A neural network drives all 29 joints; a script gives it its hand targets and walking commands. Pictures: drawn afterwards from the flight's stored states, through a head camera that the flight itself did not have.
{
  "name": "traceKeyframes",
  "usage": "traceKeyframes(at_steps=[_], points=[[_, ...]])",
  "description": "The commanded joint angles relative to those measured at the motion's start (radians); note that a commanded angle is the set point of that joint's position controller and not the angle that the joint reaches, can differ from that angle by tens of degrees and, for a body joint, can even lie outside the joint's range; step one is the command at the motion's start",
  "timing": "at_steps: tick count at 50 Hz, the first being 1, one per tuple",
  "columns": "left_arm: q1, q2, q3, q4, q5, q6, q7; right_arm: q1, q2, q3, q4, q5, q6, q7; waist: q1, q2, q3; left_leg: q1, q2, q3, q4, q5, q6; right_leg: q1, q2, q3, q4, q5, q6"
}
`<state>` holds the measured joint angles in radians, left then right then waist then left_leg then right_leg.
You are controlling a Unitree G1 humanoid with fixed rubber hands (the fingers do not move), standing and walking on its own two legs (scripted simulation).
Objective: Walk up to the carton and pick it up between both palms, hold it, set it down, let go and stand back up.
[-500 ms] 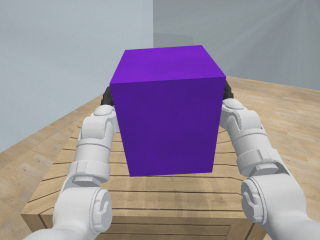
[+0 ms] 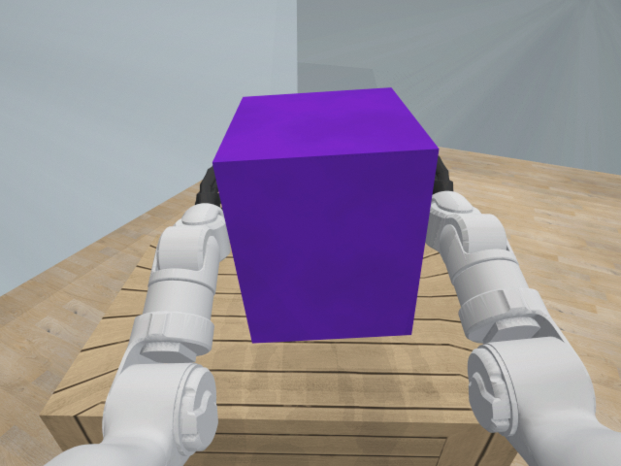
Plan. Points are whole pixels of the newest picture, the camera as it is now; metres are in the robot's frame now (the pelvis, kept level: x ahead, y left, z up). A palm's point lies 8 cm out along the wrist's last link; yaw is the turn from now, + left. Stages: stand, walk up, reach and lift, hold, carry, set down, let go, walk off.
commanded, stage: hold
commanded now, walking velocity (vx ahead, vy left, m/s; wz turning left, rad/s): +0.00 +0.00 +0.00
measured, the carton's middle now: (324, 211) +0.38 +0.00 +0.23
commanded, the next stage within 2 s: set down in 0.08 s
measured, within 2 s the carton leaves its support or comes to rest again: neither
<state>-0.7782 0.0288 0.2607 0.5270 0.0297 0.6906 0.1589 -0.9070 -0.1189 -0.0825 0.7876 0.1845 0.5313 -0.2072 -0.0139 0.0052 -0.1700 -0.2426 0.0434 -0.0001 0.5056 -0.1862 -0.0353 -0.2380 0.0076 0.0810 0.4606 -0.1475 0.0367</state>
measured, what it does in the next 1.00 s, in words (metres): stands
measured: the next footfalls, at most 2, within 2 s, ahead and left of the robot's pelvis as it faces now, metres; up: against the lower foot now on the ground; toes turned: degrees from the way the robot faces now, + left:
none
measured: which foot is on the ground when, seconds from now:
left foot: down 0.00-1.00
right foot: down 0.00-1.00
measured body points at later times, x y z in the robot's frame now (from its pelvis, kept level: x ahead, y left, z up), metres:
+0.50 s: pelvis +0.01 +0.00 +0.00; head -0.08 +0.00 +0.44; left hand +0.39 +0.17 +0.23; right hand +0.40 -0.13 +0.24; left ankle +0.06 +0.14 -0.74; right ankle +0.07 -0.14 -0.74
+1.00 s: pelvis +0.03 +0.00 +0.00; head -0.03 +0.01 +0.45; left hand +0.42 +0.17 +0.19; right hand +0.44 -0.12 +0.22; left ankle +0.06 +0.14 -0.73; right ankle +0.07 -0.14 -0.73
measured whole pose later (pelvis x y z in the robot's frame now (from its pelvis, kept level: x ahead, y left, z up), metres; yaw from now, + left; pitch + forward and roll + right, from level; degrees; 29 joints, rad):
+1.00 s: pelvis +0.03 +0.00 +0.00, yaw +0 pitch -6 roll -1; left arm -0.71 0.03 0.27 0.48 0.17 0.56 0.08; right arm -0.90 -0.10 -0.01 0.85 0.15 0.29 -0.18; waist -0.01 -0.01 -0.05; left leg -0.15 0.04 0.00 0.49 -0.23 -0.04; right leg -0.14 0.01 0.08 0.44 -0.19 0.04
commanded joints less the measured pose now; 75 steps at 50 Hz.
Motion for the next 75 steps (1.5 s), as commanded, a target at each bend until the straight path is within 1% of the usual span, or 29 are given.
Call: traceKeyframes(at_steps=[1, 4, 5, 6, 8, 14, 18, 24, 27, 29, 30, 32, 36, 39, 42, 45, 47, 48, 51, 52, 56, 57, 59, 62, 63, 64, 66, 69, 75], points=[[-1.14, -0.652, -0.393, -0.233, -0.093, -0.073, -0.189, -1.086, 0.801, 0.241, -0.369, 0.208, -0.059, 0.157, -0.024, 0.002, -0.395, -0.008, -0.099, -0.026, -0.175, -0.05, 0.047, 0.17, 0.083, -0.098, -0.17, -0.05, 0.012], [-1.155, -0.673, -0.427, -0.278, -0.122, -0.081, -0.184, -1.126, 0.801, 0.263, -0.438, 0.22, -0.07, 0.151, -0.032, 0.012, -0.474, 0.03, -0.097, -0.034, -0.161, -0.004, 0.033, 0.167, 0.085, -0.096, -0.165, -0.013, 0.008], [-1.143, -0.671, -0.404, -0.249, -0.086, -0.071, -0.198, -1.117, 0.83, 0.37, -0.38, 0.248, -0.076, 0.15, 0.008, -0.008, -0.406, 0.09, -0.102, 0.008, -0.208, -0.092, 0.035, 0.162, 0.101, -0.088, -0.199, -0.152, -0.003], [-1.154, -0.669, -0.411, -0.249, -0.074, -0.07, -0.202, -1.109, 0.809, 0.338, -0.381, 0.229, -0.079, 0.152, -0.022, -0.002, -0.351, 0.057, -0.102, 0.005, -0.227, -0.124, 0.032, 0.146, 0.093, -0.094, -0.196, -0.153, -0.005], [-1.219, -0.697, -0.428, -0.255, -0.076, -0.098, -0.205, -1.169, 0.815, 0.288, -0.402, 0.187, -0.116, 0.16, -0.026, 0.034, -0.411, 0.048, -0.09, -0.012, -0.231, -0.165, 0.023, 0.152, 0.091, -0.098, -0.185, -0.165, -0.011], [-1.064, -0.626, -0.268, -0.138, 0.054, -0.129, -0.234, -1.085, 0.763, 0.187, -0.295, 0.083, -0.196, 0.189, 0.036, 0.019, -0.284, 0.019, -0.074, 0.001, -0.265, -0.206, 0.046, 0.17, 0.08, -0.112, -0.183, -0.207, 0.002], [-0.934, -0.586, -0.165, -0.047, 0.129, -0.145, -0.267, -0.995, 0.738, 0.143, -0.229, 0.013, -0.232, 0.201, 0.068, -0.062, -0.206, 0.02, -0.084, 0.017, -0.28, -0.205, 0.076, 0.204, 0.076, -0.141, -0.191, -0.237, 0.015], [-0.886, -0.575, -0.191, -0.049, 0.139, -0.166, -0.282, -0.891, 0.669, 0.104, -0.152, -0.037, -0.28, 0.204, 0.021, -0.021, -0.107, 0.031, -0.083, 0.024, -0.291, -0.213, 0.063, 0.2, 0.067, -0.147, -0.204, -0.226, 0.01], [-0.884, -0.589, -0.225, -0.098, 0.125, -0.184, -0.267, -0.894, 0.682, 0.151, -0.184, -0.041, -0.311, 0.212, 0.045, -0.01, -0.163, 0.103, -0.078, 0.026, -0.272, -0.142, 0.045, 0.198, 0.073, -0.148, -0.198, -0.191, 0.001], [-0.898, -0.624, -0.262, -0.15, 0.101, -0.192, -0.251, -0.88, 0.659, 0.16, -0.202, -0.023, -0.328, 0.218, 0.025, 0.021, -0.245, 0.163, -0.071, 0.023, -0.253, -0.065, 0.022, 0.199, 0.074, -0.157, -0.187, -0.135, -0.003], [-0.848, -0.611, -0.255, -0.145, 0.102, -0.188, -0.246, -0.877, 0.657, 0.194, -0.221, -0.019, -0.332, 0.214, 0.049, 0.001, -0.259, 0.184, -0.077, 0.03, -0.228, 0.009, 0.021, 0.201, 0.074, -0.159, -0.196, -0.109, -0.007], [-0.861, -0.646, -0.357, -0.256, 0.062, -0.197, -0.221, -0.872, 0.676, 0.273, -0.319, 0.032, -0.347, 0.203, 0.048, 0.031, -0.361, 0.276, -0.078, 0.029, -0.167, 0.204, -0.005, 0.209, 0.088, -0.155, -0.191, 0.006, -0.01], [-0.815, -0.655, -0.369, -0.309, 0.058, -0.201, -0.204, -0.819, 0.676, 0.318, -0.315, 0.083, -0.343, 0.187, 0.04, 0.046, -0.374, 0.326, -0.074, 0.025, -0.139, 0.326, -0.023, 0.213, 0.093, -0.157, -0.192, 0.067, -0.009], [-0.819, -0.697, -0.41, -0.373, 0.016, -0.215, -0.191, -0.836, 0.715, 0.392, -0.413, 0.141, -0.359, 0.184, 0.072, 0.038, -0.457, 0.362, -0.072, 0.011, -0.106, 0.446, -0.027, 0.221, 0.096, -0.154, -0.19, 0.13, -0.015], [-0.817, -0.712, -0.427, -0.35, 0.019, -0.214, -0.19, -0.798, 0.678, 0.327, -0.346, 0.137, -0.358, 0.192, 0.035, 0.082, -0.375, 0.357, -0.065, 0.002, -0.114, 0.418, -0.048, 0.171, 0.089, -0.145, -0.201, 0.093, -0.029], [-0.821, -0.7, -0.4, -0.356, 0.026, -0.23, -0.192, -0.805, 0.69, 0.318, -0.329, 0.112, -0.369, 0.196, 0.049, 0.04, -0.372, 0.327, -0.07, 0.014, -0.126, 0.365, -0.033, 0.192, 0.086, -0.147, -0.199, 0.076, -0.027], [-0.827, -0.737, -0.418, -0.383, 0.031, -0.24, -0.18, -0.781, 0.673, 0.291, -0.251, 0.112, -0.375, 0.212, 0.035, 0.104, -0.378, 0.383, -0.052, -0.001, -0.117, 0.449, -0.062, 0.152, 0.089, -0.154, -0.2, 0.063, -0.04], [-0.798, -0.701, -0.381, -0.366, 0.05, -0.234, -0.179, -0.747, 0.674, 0.321, -0.248, 0.118, -0.366, 0.214, 0.076, 0.094, -0.346, 0.362, -0.06, 0.016, -0.116, 0.465, -0.056, 0.162, 0.086, -0.145, -0.204, 0.078, -0.038], [-0.788, -0.705, -0.37, -0.309, 0.078, -0.236, -0.187, -0.734, 0.631, 0.228, -0.168, 0.078, -0.374, 0.233, 0.045, 0.091, -0.293, 0.341, -0.052, 0.0, -0.146, 0.348, -0.057, 0.14, 0.082, -0.152, -0.219, 0.011, -0.048], [-0.769, -0.683, -0.342, -0.295, 0.095, -0.236, -0.182, -0.74, 0.651, 0.243, -0.167, 0.072, -0.381, 0.235, 0.079, 0.078, -0.313, 0.346, -0.058, 0.012, -0.145, 0.363, -0.041, 0.152, 0.084, -0.149, -0.215, 0.021, -0.044], [-0.752, -0.664, -0.3, -0.24, 0.118, -0.249, -0.189, -0.753, 0.618, 0.193, -0.134, 0.045, -0.399, 0.253, 0.085, 0.073, -0.273, 0.296, -0.062, 0.026, -0.172, 0.267, -0.033, 0.148, 0.073, -0.151, -0.211, -0.015, -0.041], [-0.756, -0.649, -0.282, -0.248, 0.107, -0.252, -0.194, -0.762, 0.642, 0.23, -0.161, 0.053, -0.397, 0.25, 0.11, 0.035, -0.255, 0.257, -0.066, 0.033, -0.181, 0.261, -0.016, 0.174, 0.072, -0.144, -0.208, -0.004, -0.031], [-0.763, -0.661, -0.297, -0.227, 0.109, -0.259, -0.191, -0.759, 0.615, 0.19, -0.128, 0.019, -0.411, 0.258, 0.092, 0.049, -0.26, 0.267, -0.062, 0.029, -0.186, 0.267, -0.026, 0.166, 0.075, -0.153, -0.205, -0.008, -0.04], [-0.759, -0.635, -0.259, -0.187, 0.145, -0.281, -0.187, -0.767, 0.622, 0.178, -0.08, 0.003, -0.42, 0.274, 0.134, 0.059, -0.237, 0.227, -0.062, 0.039, -0.209, 0.195, -0.016, 0.147, 0.071, -0.148, -0.199, -0.052, -0.034], [-0.765, -0.643, -0.284, -0.19, 0.139, -0.277, -0.191, -0.754, 0.597, 0.152, -0.069, -0.009, -0.417, 0.272, 0.104, 0.046, -0.248, 0.245, -0.06, 0.029, -0.203, 0.191, -0.026, 0.146, 0.076, -0.157, -0.195, -0.039, -0.034], [-0.747, -0.645, -0.266, -0.175, 0.14, -0.278, -0.186, -0.768, 0.596, 0.15, -0.075, -0.02, -0.421, 0.278, 0.115, 0.038, -0.226, 0.23, -0.055, 0.033, -0.207, 0.207, -0.021, 0.149, 0.077, -0.155, -0.197, -0.034, -0.036], [-0.748, -0.648, -0.298, -0.176, 0.144, -0.284, -0.185, -0.736, 0.575, 0.137, -0.052, -0.025, -0.426, 0.281, 0.087, 0.088, -0.225, 0.237, -0.063, 0.03, -0.196, 0.223, -0.04, 0.142, 0.077, -0.164, -0.198, -0.032, -0.043], [-0.735, -0.628, -0.254, -0.141, 0.151, -0.287, -0.178, -0.754, 0.564, 0.13, -0.03, -0.05, -0.429, 0.294, 0.132, 0.045, -0.194, 0.193, -0.058, 0.039, -0.218, 0.177, -0.027, 0.145, 0.076, -0.157, -0.195, -0.069, -0.039], [-0.762, -0.672, -0.332, -0.168, 0.105, -0.324, -0.159, -0.74, 0.558, 0.113, -0.019, -0.075, -0.452, 0.299, 0.095, 0.049, -0.254, 0.241, -0.05, 0.021, -0.196, 0.227, -0.049, 0.128, 0.085, -0.167, -0.188, -0.031, -0.049]])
